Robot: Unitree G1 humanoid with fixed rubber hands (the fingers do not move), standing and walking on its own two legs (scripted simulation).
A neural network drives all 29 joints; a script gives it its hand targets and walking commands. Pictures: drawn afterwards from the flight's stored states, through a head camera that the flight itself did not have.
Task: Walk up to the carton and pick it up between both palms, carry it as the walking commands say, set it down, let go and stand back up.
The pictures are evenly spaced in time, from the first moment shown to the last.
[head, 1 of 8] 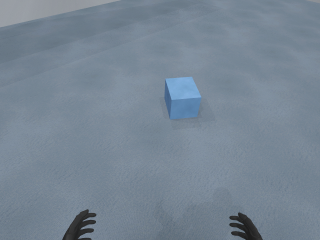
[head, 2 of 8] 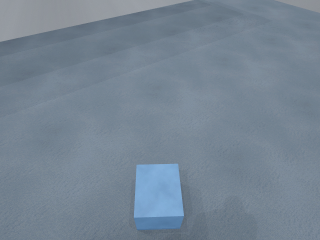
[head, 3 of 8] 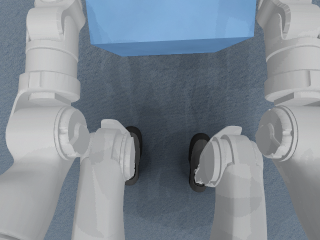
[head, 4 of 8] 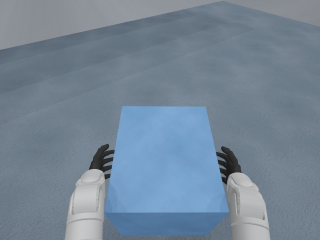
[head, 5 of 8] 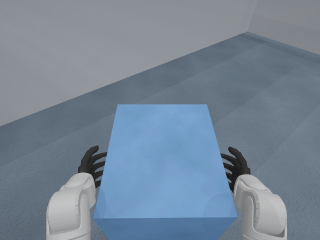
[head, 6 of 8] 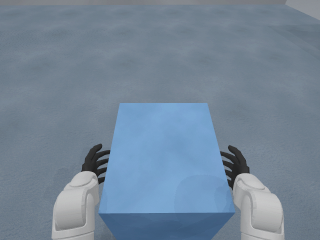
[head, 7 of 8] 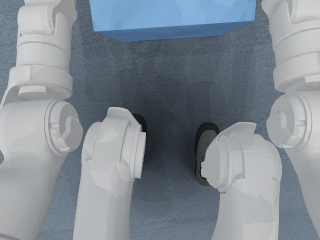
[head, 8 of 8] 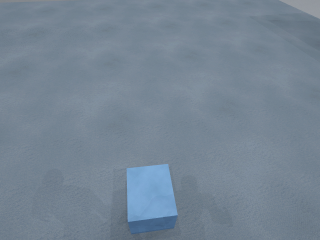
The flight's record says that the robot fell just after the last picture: no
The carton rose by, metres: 0.69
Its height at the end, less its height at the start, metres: +0.00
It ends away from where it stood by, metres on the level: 0.84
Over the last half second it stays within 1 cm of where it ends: yes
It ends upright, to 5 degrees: yes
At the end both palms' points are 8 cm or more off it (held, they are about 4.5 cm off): yes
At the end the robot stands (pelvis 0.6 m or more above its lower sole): yes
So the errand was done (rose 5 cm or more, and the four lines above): yes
